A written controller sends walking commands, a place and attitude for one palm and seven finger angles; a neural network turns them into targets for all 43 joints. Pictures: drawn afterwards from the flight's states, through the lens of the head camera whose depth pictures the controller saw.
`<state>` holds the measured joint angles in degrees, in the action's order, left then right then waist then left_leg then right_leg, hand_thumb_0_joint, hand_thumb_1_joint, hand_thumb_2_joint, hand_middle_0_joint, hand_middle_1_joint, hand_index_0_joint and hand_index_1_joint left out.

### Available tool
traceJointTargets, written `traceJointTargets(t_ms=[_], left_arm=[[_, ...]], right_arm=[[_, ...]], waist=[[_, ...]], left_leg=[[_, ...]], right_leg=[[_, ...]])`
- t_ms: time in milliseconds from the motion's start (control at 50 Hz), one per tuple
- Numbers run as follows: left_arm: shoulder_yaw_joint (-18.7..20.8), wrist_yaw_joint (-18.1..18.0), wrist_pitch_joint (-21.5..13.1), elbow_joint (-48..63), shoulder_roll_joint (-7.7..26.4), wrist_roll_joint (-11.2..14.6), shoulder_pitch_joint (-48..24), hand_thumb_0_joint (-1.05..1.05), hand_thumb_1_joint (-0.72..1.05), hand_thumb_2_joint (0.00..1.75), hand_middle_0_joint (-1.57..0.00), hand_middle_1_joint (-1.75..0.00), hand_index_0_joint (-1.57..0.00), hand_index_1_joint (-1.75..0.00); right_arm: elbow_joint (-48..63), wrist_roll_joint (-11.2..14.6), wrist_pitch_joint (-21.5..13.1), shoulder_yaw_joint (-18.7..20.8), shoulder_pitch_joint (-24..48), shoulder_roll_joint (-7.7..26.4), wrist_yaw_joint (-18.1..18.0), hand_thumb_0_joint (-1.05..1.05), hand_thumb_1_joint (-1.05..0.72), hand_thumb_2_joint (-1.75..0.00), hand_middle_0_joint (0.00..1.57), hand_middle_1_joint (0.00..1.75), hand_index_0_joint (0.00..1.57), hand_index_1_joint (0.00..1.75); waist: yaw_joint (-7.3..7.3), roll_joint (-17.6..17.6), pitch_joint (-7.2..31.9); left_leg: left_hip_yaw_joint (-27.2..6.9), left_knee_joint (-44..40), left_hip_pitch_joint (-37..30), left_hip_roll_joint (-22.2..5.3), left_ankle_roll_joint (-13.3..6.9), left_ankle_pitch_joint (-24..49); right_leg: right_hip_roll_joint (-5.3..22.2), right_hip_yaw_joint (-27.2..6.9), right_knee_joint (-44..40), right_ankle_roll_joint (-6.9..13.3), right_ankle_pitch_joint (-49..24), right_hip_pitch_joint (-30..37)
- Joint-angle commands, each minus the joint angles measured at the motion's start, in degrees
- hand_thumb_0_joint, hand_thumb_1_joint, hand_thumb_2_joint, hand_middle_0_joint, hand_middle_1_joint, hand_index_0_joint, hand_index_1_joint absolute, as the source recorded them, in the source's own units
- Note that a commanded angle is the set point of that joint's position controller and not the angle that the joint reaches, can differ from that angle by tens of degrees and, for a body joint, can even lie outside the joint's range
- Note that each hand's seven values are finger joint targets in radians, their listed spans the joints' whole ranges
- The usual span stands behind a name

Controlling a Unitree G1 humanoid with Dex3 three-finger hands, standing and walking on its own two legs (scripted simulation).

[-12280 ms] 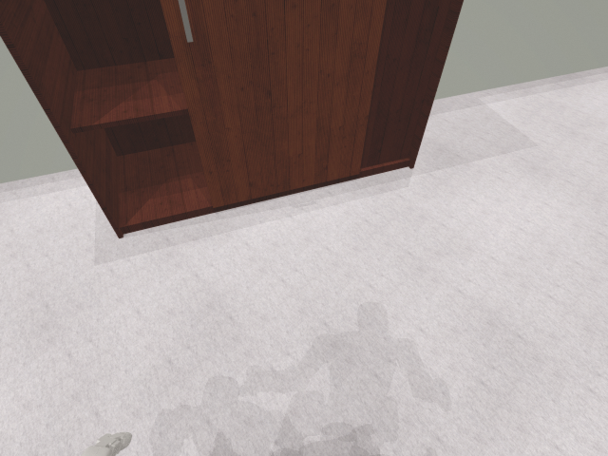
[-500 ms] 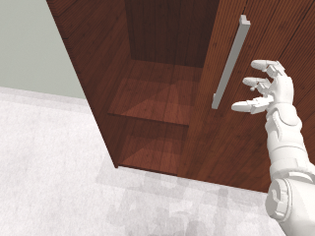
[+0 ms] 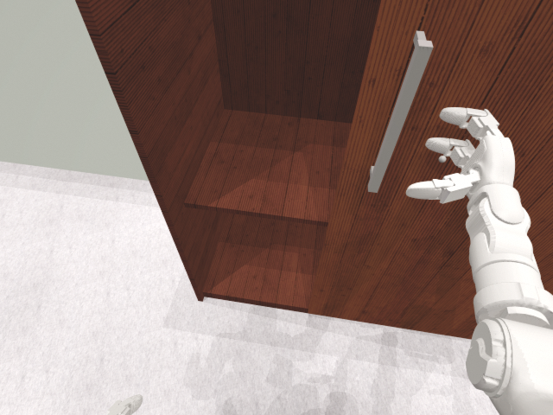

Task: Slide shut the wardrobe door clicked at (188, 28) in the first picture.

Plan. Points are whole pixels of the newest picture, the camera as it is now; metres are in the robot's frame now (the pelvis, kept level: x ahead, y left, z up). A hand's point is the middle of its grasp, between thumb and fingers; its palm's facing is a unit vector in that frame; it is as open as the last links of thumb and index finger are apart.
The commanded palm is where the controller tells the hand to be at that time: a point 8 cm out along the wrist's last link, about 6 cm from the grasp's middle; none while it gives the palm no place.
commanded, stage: feel for the door with the fingertips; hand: right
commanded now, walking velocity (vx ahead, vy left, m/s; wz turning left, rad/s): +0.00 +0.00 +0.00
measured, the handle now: (392, 123) +0.52 -0.11 +0.15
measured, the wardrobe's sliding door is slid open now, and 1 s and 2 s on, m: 0.40 0.40 0.40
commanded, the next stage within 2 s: slide the fingers in behind the handle in 0.62 s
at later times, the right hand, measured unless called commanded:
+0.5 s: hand (408, 152) +0.47 -0.13 +0.14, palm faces +0.06 +1.00 +0.00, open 13.9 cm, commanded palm +0.44 -0.18 +0.15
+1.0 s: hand (411, 150) +0.47 -0.13 +0.15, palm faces +0.06 +1.00 +0.00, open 13.9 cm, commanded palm +0.44 -0.18 +0.15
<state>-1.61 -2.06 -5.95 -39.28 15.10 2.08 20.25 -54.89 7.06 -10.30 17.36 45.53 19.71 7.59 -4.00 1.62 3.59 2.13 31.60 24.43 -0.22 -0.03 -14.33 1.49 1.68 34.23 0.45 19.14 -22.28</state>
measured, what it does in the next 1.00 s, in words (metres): stands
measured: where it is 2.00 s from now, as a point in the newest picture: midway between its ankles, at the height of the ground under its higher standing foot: outside the picture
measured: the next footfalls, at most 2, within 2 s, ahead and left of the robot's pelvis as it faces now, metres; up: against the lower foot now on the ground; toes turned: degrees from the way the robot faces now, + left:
none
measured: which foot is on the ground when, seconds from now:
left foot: down 0.00-1.00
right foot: down 0.00-1.00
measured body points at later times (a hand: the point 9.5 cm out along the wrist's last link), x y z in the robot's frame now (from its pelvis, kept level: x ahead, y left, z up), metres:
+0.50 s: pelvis +0.00 +0.00 +0.00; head +0.04 +0.01 +0.45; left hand +0.06 +0.25 -0.12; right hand +0.46 -0.18 +0.15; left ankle +0.01 +0.12 -0.73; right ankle -0.02 -0.11 -0.73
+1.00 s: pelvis +0.00 +0.00 +0.00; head +0.03 +0.01 +0.45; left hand +0.03 +0.26 -0.12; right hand +0.46 -0.18 +0.15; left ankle +0.01 +0.12 -0.73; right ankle -0.02 -0.11 -0.73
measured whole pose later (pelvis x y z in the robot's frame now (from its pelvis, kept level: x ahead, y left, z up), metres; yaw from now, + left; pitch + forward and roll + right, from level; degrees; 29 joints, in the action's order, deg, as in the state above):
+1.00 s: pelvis +0.00 +0.00 +0.00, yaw +1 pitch +8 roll +1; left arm -0.8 -0.7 -5.6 -40.8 14.8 1.1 22.2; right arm -57.4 5.3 -13.6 16.2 48.0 15.9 1.8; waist -5.3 1.8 4.0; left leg 1.1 32.6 26.1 -0.1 -0.1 -14.1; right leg 1.6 2.6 34.5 0.4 18.9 -23.2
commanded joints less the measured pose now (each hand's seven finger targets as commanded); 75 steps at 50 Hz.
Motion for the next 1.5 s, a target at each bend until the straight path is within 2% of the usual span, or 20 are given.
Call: traceJointTargets(t_ms=[0, 180, 340, 460, 540, 600, 660, 720, 820, 920, 960, 1000, 1080, 1160, 1200, 1260, 1300, 1340, 1360, 1480], left_arm=[[3.07, -0.09, -1.86, 5.3, 7.64, -0.09, 2.9, 0.0, 0.9, 0.9, -0.2, -0.3, -0.2, -0.3], [3.34, 0.71, -2.17, 4.99, 7.09, -0.46, 2.86, 0.0, 0.9, 0.9, -0.2, -0.3, -0.2, -0.3], [3.45, 0.96, -1.81, 5.07, 6.97, -0.85, 2.72, 0.0, 0.9, 0.9, -0.2, -0.3, -0.2, -0.3], [3.34, 0.68, -1.64, 4.61, 6.73, -0.91, 2.88, 0.0, 0.9, 0.9, -0.2, -0.3, -0.2, -0.3], [3.36, 0.61, -1.7, 4.3, 6.79, -0.93, 3.27, 0.0, 0.9, 0.9, -0.2, -0.3, -0.2, -0.3], [3.4, 0.46, -1.53, 3.71, 7.15, -1.06, 3.75, 0.0, 0.9, 0.9, -0.2, -0.3, -0.2, -0.3], [3.27, 0.68, -1.74, 3.32, 7.05, -1.02, 4.08, 0.0, 0.9, 0.9, -0.2, -0.3, -0.2, -0.3], [3.44, 0.66, -1.67, 2.94, 7.47, -1.26, 4.72, 0.0, 0.9, 0.9, -0.2, -0.3, -0.2, -0.3], [3.47, 0.87, -1.84, 3.36, 7.36, -1.18, 4.41, 0.0, 0.9, 0.9, -0.2, -0.3, -0.2, -0.3], [3.79, 1.18, -1.62, 4.11, 7.47, -1.09, 4.05, 0.0, 0.9, 0.9, -0.2, -0.3, -0.2, -0.3], [3.48, 1.16, -1.45, 4.19, 7.42, -0.8, 3.48, 0.0, 0.9, 0.9, -0.2, -0.3, -0.2, -0.3], [3.53, 1.03, -1.44, 4.41, 7.35, -0.76, 3.1, 0.0, 0.9, 0.9, -0.2, -0.3, -0.2, -0.3], [3.58, 0.87, -2.03, 4.42, 7.28, -0.89, 3.02, 0.0, 0.9, 0.9, -0.2, -0.3, -0.2, -0.3], [3.47, 0.96, -2.19, 3.72, 6.87, -1.01, 2.96, 0.0, 0.9, 0.9, -0.2, -0.3, -0.2, -0.3], [3.39, 0.82, -2.03, 3.44, 7.25, -1.22, 3.28, 0.0, 0.9, 0.9, -0.2, -0.3, -0.2, -0.3], [3.2, 0.88, -2.18, 3.7, 6.88, -1.21, 3.25, 0.0, 0.9, 0.9, -0.2, -0.3, -0.2, -0.3], [3.15, 0.87, -1.96, 3.39, 7.11, -1.39, 3.69, 0.0, 0.9, 0.9, -0.2, -0.3, -0.2, -0.3], [3.16, 1.1, -2.08, 3.74, 6.88, -1.51, 3.81, 0.0, 0.9, 0.9, -0.2, -0.3, -0.2, -0.3], [3.32, 1.14, -2.01, 3.94, 6.91, -1.46, 3.8, 0.0, 0.9, 0.9, -0.2, -0.3, -0.2, -0.3], [3.85, 1.77, -2.21, 4.12, 6.45, -1.35, 3.5, 0.0, 0.9, 0.9, -0.2, -0.3, -0.2, -0.3]], right_arm=[[13.05, 0.91, -3.93, -0.96, 28.22, 9.06, 0.46, 0.0, 0.5, -0.3, 0.3, 1.2, 0.3, 1.2], [14.88, -0.08, -4.32, -1.28, 28.31, 7.06, -3.27, 0.0, 0.5, -0.3, 0.3, 1.2, 0.3, 1.2], [15.13, -0.99, -3.83, 0.64, 26.38, 7.71, -6.35, 0.0, 0.5, -0.3, 0.3, 1.2, 0.3, 1.2], [13.98, -2.16, -4.74, 0.46, 29.28, 8.58, -6.81, 0.0, 0.5, -0.3, 0.3, 1.2, 0.3, 1.2], [13.4, -1.39, -5.52, -0.28, 32.06, 7.47, -6.12, 0.0, 0.5, -0.3, 0.3, 1.2, 0.3, 1.2], [11.36, -1.74, -5.86, 0.94, 32.55, 9.56, -6.23, 0.0, 0.5, -0.3, 0.3, 1.2, 0.3, 1.2], [9.71, -1.9, -6.26, -1.56, 35.36, 6.9, -6.19, 0.0, 0.5, -0.3, 0.3, 1.2, 0.3, 1.2], [9.83, -2.22, -7.17, 0.1, 37.64, 9.72, -6.45, 0.0, 0.5, -0.3, 0.3, 1.2, 0.3, 1.2], [9.62, -1.92, -8.1, -0.72, 35.72, 8.09, -5.81, 0.0, 0.5, -0.3, 0.3, 1.2, 0.3, 1.2], [10.91, -1.31, -7.45, 0.44, 29.25, 8.29, -5.71, 0.0, 0.5, -0.3, 0.3, 1.2, 0.3, 1.2], [9.18, -1.47, -6.21, -0.59, 28.69, 7.34, -5.56, 0.0, 0.5, -0.3, 0.3, 1.2, 0.3, 1.2], [10.92, -1.67, -5.94, -2.16, 30.89, 5.76, -5.77, 0.0, 0.5, -0.3, 0.3, 1.2, 0.3, 1.2], [12.54, -0.96, -6.05, -1.22, 31.83, 6.06, -6.9, 0.0, 0.5, -0.3, 0.3, 1.2, 0.3, 1.2], [12.11, -1.92, -6.42, -3.47, 33.44, 3.91, -7.7, 0.0, 0.5, -0.3, 0.3, 1.2, 0.3, 1.2], [10.19, -2.0, -6.26, -1.64, 33.54, 5.84, -8.31, 0.0, 0.5, -0.3, 0.3, 1.2, 0.3, 1.2], [9.49, -2.27, -6.29, -2.51, 34.42, 4.63, -8.51, 0.0, 0.5, -0.3, 0.3, 1.2, 0.3, 1.2], [7.81, -2.55, -6.41, -1.55, 34.48, 5.97, -8.71, 0.0, 0.5, -0.3, 0.3, 1.2, 0.3, 1.2], [8.61, -2.71, -6.83, -1.99, 34.84, 5.09, -8.71, 0.0, 0.5, -0.3, 0.3, 1.2, 0.3, 1.2], [8.51, -2.59, -6.94, -1.37, 33.68, 5.38, -8.86, 0.0, 0.5, -0.3, 0.3, 1.2, 0.3, 1.2], [14.22, -1.44, -6.6, -5.16, 32.41, -0.15, -8.68, 0.0, 0.5, -0.3, 0.3, 1.2, 0.3, 1.2]], waist=[[-1.41, 0.24, 17.92], [-0.55, 1.1, 19.17], [0.13, -2.46, 19.21], [-0.5, -0.26, 19.54], [-1.22, -1.42, 19.91], [-1.54, -2.6, 18.99], [-2.36, -0.47, 17.61], [-2.63, -1.05, 20.61], [-2.07, 1.0, 20.55], [-0.68, -2.08, 21.33], [-1.04, -2.12, 16.99], [-1.56, -1.0, 16.53], [-1.39, -2.61, 18.32], [-1.92, 0.68, 18.25], [-1.86, -2.84, 17.78], [-1.86, -1.2, 18.63], [-1.91, -3.38, 17.76], [-1.62, -0.83, 19.43], [-1.4, -2.59, 19.6], [-1.46, -0.45, 21.79]], left_leg=[[-0.47, -1.69, -9.58, 1.06, -1.34, 17.72], [-0.21, -0.86, -9.57, 1.17, -1.4, 18.58], [-0.33, -0.9, -11.34, 1.32, -1.25, 19.68], [-0.72, -0.86, -11.14, 1.1, -1.29, 19.41], [-0.76, -0.9, -11.22, 1.21, -1.13, 20.06], [-0.82, -1.07, -10.94, 1.16, -1.04, 19.19], [-0.54, -1.14, -8.35, 1.1, -1.1, 17.0], [-0.94, -0.82, -9.54, 1.06, -0.98, 17.74], [-0.7, -0.63, -8.51, 1.13, -1.27, 16.4], [-0.52, -0.44, -10.96, 1.31, -1.27, 19.5], [-0.36, -1.3, -9.29, 1.19, -1.23, 16.28], [-0.56, -1.71, -8.5, 1.04, -1.32, 14.87], [-0.57, -1.79, -8.79, 1.18, -1.14, 13.52], [-0.51, -1.35, -6.97, 1.13, -1.24, 13.73], [-0.54, -1.52, -7.8, 1.06, -1.12, 13.4], [-0.73, -1.06, -8.0, 0.96, -1.11, 14.44], [-0.65, -1.1, -8.19, 0.99, -1.07, 14.45], [-0.69, -0.4, -8.26, 1.01, -1.21, 15.44], [-0.66, -0.41, -8.85, 1.06, -1.16, 16.25], [-0.16, -0.13, -8.44, 1.43, -1.23, 19.52]], right_leg=[[-1.16, -0.88, -3.29, 0.99, -16.22, 6.21], [-1.17, -1.12, -3.25, 0.63, -18.22, 6.95], [-0.91, -0.57, -3.67, 0.8, -18.19, 5.99], [-1.08, -0.23, -3.55, 0.8, -17.41, 6.0], [-1.08, -0.25, -3.38, 0.81, -17.41, 6.24], [-1.08, -0.41, -3.33, 0.99, -16.47, 5.17], [-1.17, -0.74, -3.4, 0.73, -14.91, 5.3], [-1.29, -0.8, -2.91, 0.96, -15.3, 5.6], [-1.24, -0.96, -3.01, 0.73, -14.74, 6.09], [-1.04, -0.6, -3.01, 0.87, -17.54, 5.7], [-0.97, -0.43, -3.9, 0.84, -13.79, 3.69], [-1.07, -0.44, -3.95, 0.99, -12.79, 4.24], [-1.0, -0.79, -4.05, 0.97, -11.71, 4.95], [-0.97, -0.95, -3.6, 0.66, -12.82, 6.5], [-0.98, -1.0, -3.69, 0.89, -12.02, 5.02], [-1.25, -0.74, -3.51, 0.83, -12.5, 4.88], [-1.14, -0.86, -3.49, 0.9, -12.39, 3.94], [-1.3, -0.78, -3.25, 0.69, -13.46, 4.74], [-1.23, -0.62, -3.02, 0.79, -14.02, 4.53], [-0.84, -0.83, -2.49, 0.4, -19.41, 8.47]])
